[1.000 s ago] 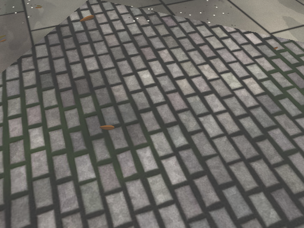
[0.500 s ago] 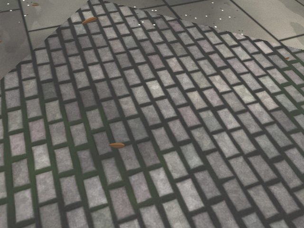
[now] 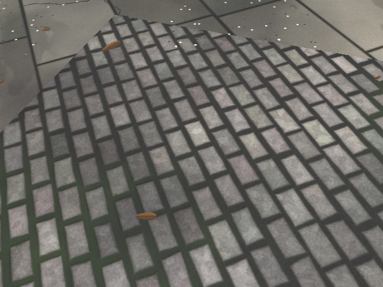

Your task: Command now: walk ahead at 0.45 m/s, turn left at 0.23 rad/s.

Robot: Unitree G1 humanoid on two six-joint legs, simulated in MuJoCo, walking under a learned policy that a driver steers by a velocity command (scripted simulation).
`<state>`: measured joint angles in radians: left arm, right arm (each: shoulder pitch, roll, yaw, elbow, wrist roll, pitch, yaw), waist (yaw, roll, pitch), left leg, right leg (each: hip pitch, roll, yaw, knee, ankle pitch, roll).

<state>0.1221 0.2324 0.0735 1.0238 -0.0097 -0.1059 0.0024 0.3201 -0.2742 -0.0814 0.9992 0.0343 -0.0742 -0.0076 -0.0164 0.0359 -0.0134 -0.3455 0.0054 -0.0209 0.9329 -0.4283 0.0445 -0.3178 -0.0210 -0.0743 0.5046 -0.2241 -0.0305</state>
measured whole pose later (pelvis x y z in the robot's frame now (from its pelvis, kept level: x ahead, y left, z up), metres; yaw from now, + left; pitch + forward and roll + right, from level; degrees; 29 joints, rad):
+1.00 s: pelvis +0.35 +0.02 +0.00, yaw +33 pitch +3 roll +0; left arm 0.14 0.26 0.07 0.73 0.03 -0.03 0.03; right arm 0.16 -0.33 -0.09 0.66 0.01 0.03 -0.02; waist -0.01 0.04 0.02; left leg -0.52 -0.14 -0.13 1.01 -0.50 -0.02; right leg -0.35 -0.01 0.04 0.52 -0.22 0.01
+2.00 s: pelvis +0.36 +0.05 -0.01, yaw +50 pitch -1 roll +0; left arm 0.20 0.23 0.03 0.70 0.02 -0.02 0.01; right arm 0.19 -0.23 -0.05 0.75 -0.01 0.02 -0.01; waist 0.00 0.00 0.02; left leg -0.25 -0.04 -0.06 0.56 -0.30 0.01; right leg -0.24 -0.02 -0.01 0.56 -0.31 0.01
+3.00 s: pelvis +0.65 +0.32 +0.01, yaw +50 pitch +1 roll -2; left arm 0.38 0.27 0.05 0.80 -0.01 -0.09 -0.02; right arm 0.13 -0.28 -0.04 0.73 0.00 -0.07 0.00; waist 0.07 0.04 0.01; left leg -0.70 0.13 -0.06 0.79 0.02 -0.01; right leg -0.08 0.08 -0.05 0.23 -0.17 -0.07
